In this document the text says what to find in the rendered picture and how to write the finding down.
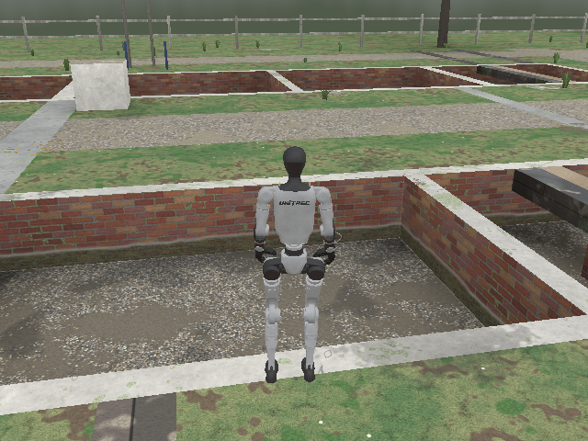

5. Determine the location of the robot left upper arm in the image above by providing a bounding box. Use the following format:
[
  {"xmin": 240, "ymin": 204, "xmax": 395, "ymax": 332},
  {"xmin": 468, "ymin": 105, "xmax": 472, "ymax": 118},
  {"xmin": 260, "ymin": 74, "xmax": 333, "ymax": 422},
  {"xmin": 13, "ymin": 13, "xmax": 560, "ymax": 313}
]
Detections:
[{"xmin": 255, "ymin": 186, "xmax": 276, "ymax": 237}]

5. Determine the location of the right robot forearm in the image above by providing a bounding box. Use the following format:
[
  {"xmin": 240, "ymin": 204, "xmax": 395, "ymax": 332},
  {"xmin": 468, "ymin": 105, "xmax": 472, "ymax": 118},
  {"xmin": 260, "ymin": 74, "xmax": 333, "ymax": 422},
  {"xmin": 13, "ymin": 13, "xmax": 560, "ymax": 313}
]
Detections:
[{"xmin": 323, "ymin": 224, "xmax": 335, "ymax": 253}]

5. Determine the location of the left robot forearm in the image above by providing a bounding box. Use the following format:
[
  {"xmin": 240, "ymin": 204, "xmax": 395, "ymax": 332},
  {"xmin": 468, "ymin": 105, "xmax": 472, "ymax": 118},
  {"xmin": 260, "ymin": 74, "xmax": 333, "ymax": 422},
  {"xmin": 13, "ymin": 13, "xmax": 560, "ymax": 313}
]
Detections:
[{"xmin": 254, "ymin": 224, "xmax": 266, "ymax": 252}]

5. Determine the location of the right robot hand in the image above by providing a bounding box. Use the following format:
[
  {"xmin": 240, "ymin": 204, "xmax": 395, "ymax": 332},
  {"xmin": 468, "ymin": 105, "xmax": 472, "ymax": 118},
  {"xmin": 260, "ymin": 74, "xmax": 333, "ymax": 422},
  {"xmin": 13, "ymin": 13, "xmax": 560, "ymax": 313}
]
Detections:
[{"xmin": 313, "ymin": 248, "xmax": 335, "ymax": 266}]

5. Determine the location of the left robot hand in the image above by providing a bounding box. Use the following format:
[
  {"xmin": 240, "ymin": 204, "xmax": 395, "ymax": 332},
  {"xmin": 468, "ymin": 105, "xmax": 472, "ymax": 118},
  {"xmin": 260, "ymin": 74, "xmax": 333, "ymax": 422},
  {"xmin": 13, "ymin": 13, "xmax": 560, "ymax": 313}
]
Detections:
[{"xmin": 255, "ymin": 247, "xmax": 277, "ymax": 263}]

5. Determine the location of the left robot shin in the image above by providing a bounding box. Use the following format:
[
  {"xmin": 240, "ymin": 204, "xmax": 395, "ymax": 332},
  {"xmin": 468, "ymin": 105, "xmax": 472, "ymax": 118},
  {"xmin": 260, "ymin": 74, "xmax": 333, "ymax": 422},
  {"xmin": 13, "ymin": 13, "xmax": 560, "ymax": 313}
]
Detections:
[{"xmin": 265, "ymin": 308, "xmax": 278, "ymax": 370}]

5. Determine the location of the robot right upper arm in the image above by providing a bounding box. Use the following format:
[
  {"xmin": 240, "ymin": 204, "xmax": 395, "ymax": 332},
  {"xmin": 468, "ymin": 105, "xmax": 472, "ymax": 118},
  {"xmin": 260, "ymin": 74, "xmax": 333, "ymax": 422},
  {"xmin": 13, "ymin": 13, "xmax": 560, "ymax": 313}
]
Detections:
[{"xmin": 314, "ymin": 187, "xmax": 334, "ymax": 237}]

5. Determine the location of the robot right foot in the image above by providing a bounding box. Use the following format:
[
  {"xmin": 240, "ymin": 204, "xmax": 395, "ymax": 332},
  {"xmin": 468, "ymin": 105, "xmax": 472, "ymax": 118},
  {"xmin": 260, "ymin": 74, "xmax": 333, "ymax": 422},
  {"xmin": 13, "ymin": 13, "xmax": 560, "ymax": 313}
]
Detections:
[{"xmin": 301, "ymin": 357, "xmax": 315, "ymax": 382}]

